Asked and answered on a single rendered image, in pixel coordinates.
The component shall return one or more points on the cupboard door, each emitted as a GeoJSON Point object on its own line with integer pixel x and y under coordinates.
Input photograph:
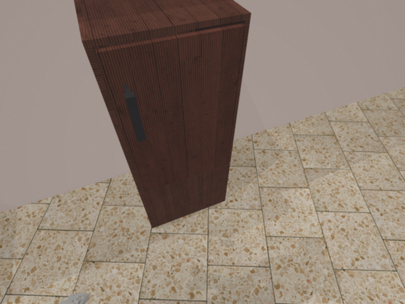
{"type": "Point", "coordinates": [186, 89]}

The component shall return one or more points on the handle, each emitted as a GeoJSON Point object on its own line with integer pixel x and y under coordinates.
{"type": "Point", "coordinates": [134, 114]}

